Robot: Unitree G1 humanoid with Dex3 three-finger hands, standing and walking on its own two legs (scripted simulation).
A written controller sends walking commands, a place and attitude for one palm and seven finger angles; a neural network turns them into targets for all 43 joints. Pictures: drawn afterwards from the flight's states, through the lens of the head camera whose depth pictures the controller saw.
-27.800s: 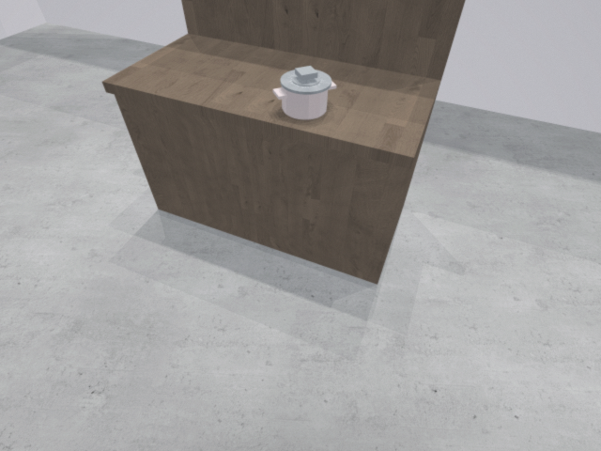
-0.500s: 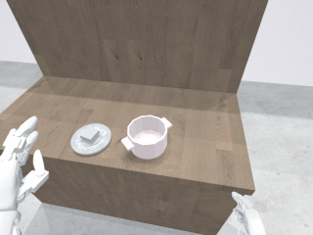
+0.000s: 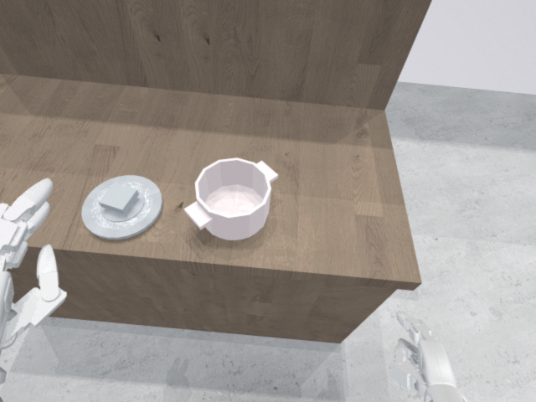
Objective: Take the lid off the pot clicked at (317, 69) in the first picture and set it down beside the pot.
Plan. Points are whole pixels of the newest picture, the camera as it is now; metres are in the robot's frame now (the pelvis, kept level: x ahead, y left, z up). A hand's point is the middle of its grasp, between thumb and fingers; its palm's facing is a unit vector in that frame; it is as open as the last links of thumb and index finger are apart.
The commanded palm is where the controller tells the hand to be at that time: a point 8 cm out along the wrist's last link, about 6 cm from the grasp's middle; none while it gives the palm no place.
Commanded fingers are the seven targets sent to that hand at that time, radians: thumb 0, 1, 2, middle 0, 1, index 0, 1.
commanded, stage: step back with the hand held close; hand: left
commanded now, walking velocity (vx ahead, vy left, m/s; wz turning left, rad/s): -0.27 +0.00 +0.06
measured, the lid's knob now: (119, 198) +0.47 +0.32 -0.08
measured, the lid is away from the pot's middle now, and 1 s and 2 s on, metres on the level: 0.23 0.23 0.23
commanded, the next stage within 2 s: stop stepping back and stand still in 1.14 s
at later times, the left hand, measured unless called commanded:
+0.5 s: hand (27, 363) +0.14 +0.23 +0.15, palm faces +0.31 -0.84 -0.44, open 7.4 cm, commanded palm +0.07 +0.28 +0.18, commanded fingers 0.00 0.90 0.90 -0.20 -0.30 -0.20 -0.30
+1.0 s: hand out of the picture +0.05 +0.17 +0.17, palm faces +0.22 -0.84 -0.49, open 7.4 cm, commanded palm +0.00 +0.23 +0.18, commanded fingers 0.00 0.90 0.90 -0.20 -0.30 -0.20 -0.30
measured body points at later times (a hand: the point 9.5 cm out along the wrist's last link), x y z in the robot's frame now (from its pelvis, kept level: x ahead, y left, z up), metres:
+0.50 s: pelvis -0.05 -0.01 -0.02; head -0.02 +0.02 +0.43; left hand +0.12 +0.27 +0.17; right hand +0.13 -0.25 -0.08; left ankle -0.01 +0.07 -0.74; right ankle +0.02 -0.14 -0.74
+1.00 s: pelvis -0.13 -0.05 -0.01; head -0.12 -0.02 +0.44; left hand +0.03 +0.22 +0.19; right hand +0.03 -0.29 -0.08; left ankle -0.07 +0.07 -0.71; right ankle -0.11 -0.17 -0.74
